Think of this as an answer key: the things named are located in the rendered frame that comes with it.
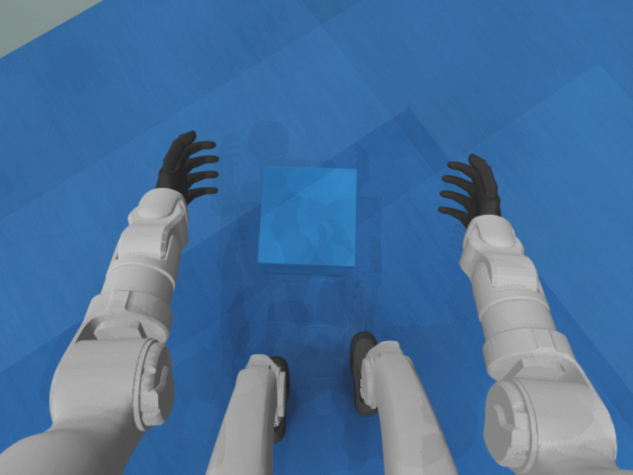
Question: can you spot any robot left foot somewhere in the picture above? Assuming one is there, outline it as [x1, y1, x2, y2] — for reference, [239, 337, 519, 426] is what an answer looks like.
[270, 356, 290, 444]

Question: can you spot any robot left hand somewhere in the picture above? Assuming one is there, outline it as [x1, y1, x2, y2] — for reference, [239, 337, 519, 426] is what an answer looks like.
[155, 131, 219, 206]

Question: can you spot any robot right upper arm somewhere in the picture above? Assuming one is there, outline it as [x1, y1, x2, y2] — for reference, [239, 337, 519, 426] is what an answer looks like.
[484, 377, 633, 475]

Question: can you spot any carton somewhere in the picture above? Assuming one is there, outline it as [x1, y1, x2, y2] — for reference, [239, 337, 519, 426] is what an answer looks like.
[257, 166, 357, 276]

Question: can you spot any robot right hand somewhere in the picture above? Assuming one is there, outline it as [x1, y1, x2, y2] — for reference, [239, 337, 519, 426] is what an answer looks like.
[438, 153, 501, 229]

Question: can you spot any left robot forearm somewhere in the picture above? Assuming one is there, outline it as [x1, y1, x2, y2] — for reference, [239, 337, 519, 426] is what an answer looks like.
[49, 188, 189, 422]

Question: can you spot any right robot forearm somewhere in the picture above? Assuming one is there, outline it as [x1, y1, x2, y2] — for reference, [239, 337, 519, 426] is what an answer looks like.
[459, 215, 617, 460]

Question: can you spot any robot foot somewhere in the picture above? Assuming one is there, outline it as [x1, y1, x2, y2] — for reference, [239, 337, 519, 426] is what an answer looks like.
[350, 332, 378, 417]
[270, 356, 290, 444]

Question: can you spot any robot right foot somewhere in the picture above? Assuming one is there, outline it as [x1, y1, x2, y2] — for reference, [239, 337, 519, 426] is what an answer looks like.
[350, 332, 378, 417]

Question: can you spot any robot left upper arm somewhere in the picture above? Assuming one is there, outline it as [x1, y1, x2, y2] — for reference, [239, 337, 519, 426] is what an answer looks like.
[0, 338, 175, 475]

